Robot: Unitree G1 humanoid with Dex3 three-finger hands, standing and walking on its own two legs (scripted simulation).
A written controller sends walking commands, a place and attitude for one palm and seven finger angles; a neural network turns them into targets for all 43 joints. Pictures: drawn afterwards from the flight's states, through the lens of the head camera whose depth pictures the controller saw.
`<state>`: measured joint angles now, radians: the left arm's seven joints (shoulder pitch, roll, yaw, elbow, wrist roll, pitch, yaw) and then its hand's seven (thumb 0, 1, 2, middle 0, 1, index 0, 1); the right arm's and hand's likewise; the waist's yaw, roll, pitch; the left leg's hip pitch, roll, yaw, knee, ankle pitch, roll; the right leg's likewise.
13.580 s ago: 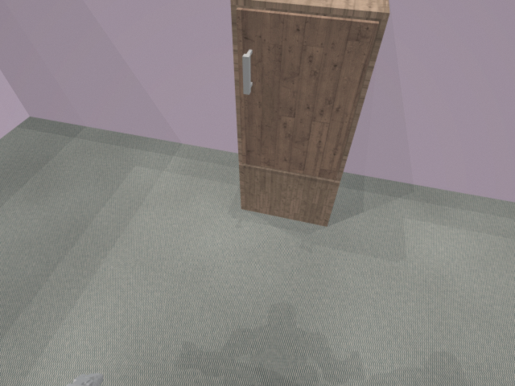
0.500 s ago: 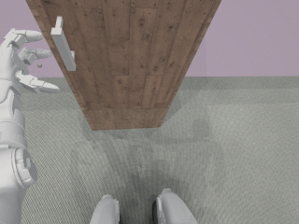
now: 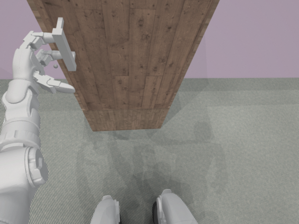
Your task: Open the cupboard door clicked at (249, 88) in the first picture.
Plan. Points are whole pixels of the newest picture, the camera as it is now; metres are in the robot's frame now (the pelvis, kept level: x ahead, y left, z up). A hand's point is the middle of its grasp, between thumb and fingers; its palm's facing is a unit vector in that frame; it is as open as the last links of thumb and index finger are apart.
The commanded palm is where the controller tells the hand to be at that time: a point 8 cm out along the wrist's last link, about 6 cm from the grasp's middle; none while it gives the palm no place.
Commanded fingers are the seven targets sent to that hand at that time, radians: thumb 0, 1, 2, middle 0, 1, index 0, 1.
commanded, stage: slide the fingers in behind the handle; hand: left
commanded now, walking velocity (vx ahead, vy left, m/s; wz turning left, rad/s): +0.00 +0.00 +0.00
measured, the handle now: (66, 46) +0.56 +0.18 +0.08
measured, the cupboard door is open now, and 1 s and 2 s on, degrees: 0 0 1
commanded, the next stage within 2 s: close the thumb around the handle in 1.06 s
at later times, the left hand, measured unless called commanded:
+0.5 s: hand (65, 66) +0.50 +0.18 +0.07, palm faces +0.01 -1.00 -0.02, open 14.0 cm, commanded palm +0.48 +0.20 +0.07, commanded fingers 0.00 -0.50 0.30 -0.30 -1.20 -0.30 -1.20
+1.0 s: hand (76, 64) +0.51 +0.15 +0.07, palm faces +0.00 -1.00 -0.02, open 14.0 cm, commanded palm +0.48 +0.20 +0.07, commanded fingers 0.00 -0.50 0.30 -0.30 -1.20 -0.30 -1.20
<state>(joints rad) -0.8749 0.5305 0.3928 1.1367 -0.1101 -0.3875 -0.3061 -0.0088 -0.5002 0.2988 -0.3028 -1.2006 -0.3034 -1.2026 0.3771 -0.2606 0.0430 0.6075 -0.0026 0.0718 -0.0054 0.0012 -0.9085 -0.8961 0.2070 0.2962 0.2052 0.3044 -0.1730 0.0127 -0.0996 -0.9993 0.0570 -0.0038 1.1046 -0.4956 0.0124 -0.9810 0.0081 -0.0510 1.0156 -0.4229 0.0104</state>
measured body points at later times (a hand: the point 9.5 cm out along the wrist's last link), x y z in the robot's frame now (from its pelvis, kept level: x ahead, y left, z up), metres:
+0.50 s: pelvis +0.00 +0.00 +0.00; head +0.13 +0.02 +0.43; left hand +0.49 +0.23 +0.07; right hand +0.02 -0.27 -0.11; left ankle +0.01 +0.11 -0.66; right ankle +0.03 -0.13 -0.66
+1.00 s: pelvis +0.00 -0.01 +0.00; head +0.13 +0.01 +0.43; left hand +0.50 +0.21 +0.07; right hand +0.02 -0.27 -0.12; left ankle +0.01 +0.11 -0.66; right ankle +0.03 -0.13 -0.66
